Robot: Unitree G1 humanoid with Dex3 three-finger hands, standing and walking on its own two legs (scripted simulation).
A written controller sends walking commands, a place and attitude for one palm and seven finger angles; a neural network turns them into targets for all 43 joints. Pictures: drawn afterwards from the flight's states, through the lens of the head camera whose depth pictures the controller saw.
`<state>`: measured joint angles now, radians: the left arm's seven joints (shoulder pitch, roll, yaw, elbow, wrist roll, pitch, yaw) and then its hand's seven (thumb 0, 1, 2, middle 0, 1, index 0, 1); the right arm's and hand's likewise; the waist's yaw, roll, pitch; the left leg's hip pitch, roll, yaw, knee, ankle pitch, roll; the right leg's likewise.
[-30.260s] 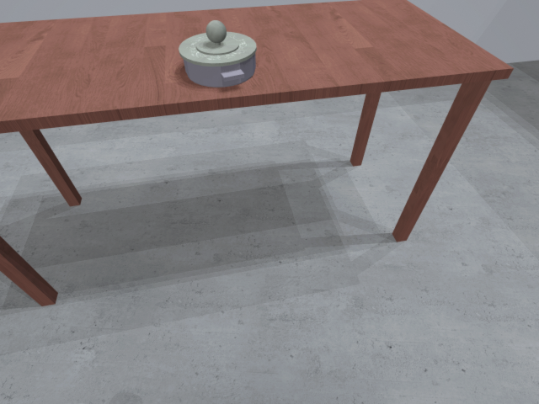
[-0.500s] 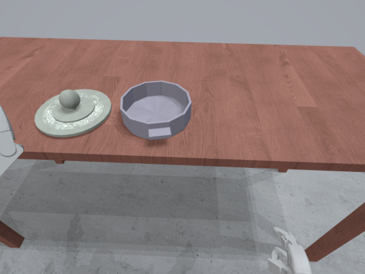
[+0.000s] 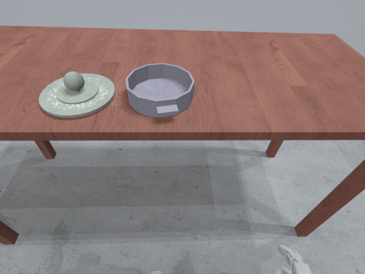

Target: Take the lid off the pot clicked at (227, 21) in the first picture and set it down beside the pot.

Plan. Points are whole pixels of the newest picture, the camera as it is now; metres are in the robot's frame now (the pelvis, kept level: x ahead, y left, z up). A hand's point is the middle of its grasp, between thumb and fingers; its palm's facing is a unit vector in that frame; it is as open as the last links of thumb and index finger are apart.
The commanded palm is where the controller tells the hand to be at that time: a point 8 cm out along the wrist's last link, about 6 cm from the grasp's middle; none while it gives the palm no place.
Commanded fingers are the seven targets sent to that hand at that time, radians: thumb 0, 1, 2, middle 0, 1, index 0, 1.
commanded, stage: step back with the hand held close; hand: left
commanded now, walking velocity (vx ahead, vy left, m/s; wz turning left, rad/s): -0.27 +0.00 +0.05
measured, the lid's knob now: (74, 81) +0.55 +0.32 +0.14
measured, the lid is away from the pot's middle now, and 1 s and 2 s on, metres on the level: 0.23 0.23 0.23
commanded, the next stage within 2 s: stop stepping back and stand still in 0.38 s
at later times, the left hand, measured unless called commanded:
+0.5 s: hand out of the picture +0.07 +0.29 +0.31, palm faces +0.53 -0.80 -0.30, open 7.4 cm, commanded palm -0.02 +0.34 +0.30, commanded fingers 0.00 0.90 0.90 -0.20 -0.30 -0.20 -0.30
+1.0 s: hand out of the picture -0.02 +0.35 +0.30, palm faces +0.53 -0.83 -0.17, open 7.5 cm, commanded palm -0.12 +0.37 +0.30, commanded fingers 0.00 0.90 0.90 -0.20 -0.30 -0.20 -0.30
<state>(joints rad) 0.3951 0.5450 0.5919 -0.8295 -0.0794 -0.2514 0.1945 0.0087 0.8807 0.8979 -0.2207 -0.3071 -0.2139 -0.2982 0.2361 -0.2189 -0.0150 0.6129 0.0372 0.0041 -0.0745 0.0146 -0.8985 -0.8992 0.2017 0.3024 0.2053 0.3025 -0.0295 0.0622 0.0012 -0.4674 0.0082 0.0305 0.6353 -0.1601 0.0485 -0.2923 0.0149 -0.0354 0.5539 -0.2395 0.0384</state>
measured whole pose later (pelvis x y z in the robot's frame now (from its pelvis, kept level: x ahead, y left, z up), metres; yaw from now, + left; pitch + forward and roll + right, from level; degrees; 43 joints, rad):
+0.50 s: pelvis -0.15 +0.05 +0.00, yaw +1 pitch +0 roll -2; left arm 0.14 0.53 0.56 -0.70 -0.08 -0.28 0.16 0.00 0.88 0.90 -0.22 -0.31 -0.21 -0.30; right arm 0.11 -0.19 -0.03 0.65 0.01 -0.07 -0.05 0.01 -0.90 -0.90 0.20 0.30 0.20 0.30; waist -0.01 -0.03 0.06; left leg -0.43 0.01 -0.01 0.65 -0.22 0.03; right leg -0.51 0.03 0.08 0.90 -0.44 0.02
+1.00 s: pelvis -0.26 +0.09 +0.01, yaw -1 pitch -2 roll -3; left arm 0.16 0.41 0.51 -0.49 -0.09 -0.11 0.17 0.01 0.90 0.90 -0.20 -0.30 -0.19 -0.29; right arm 0.28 -0.19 0.00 0.61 0.04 -0.03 -0.04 0.02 -0.90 -0.90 0.20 0.30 0.20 0.30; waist -0.07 0.03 -0.09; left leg -0.31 0.04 0.00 0.59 -0.29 0.03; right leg -0.34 0.04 -0.09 0.78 -0.45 -0.02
